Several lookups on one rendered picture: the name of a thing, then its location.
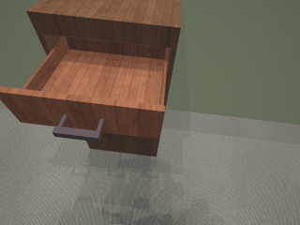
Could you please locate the cabinet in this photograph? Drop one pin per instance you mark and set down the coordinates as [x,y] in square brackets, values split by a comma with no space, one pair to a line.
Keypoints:
[144,22]

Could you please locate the handle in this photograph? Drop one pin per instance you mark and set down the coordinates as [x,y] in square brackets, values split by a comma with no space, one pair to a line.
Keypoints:
[77,133]

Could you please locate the drawer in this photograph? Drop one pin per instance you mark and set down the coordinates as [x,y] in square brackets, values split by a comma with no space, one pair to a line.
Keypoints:
[91,79]

